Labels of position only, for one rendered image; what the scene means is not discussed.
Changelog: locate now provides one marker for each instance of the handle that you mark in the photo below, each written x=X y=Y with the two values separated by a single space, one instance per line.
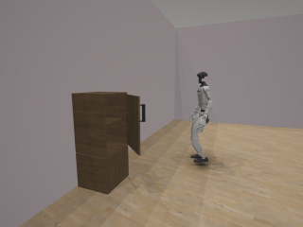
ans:
x=143 y=113

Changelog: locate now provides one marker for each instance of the robot left forearm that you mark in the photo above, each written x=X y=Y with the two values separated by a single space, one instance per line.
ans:
x=207 y=109

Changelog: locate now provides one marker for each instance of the robot right hand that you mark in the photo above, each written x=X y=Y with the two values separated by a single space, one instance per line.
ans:
x=192 y=116

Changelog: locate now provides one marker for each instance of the cupboard door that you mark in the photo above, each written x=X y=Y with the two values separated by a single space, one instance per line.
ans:
x=133 y=122

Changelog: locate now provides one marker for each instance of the robot torso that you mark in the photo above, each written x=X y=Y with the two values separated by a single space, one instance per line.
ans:
x=202 y=100

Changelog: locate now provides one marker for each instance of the robot right forearm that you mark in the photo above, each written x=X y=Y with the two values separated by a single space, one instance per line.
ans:
x=197 y=108

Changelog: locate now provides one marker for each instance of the robot left thigh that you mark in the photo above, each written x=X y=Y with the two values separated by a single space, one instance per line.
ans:
x=194 y=131

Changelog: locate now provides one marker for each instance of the robot left upper arm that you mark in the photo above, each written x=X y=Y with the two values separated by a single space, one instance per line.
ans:
x=206 y=90

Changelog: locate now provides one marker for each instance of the robot left hand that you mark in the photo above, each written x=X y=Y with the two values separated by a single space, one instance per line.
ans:
x=202 y=124

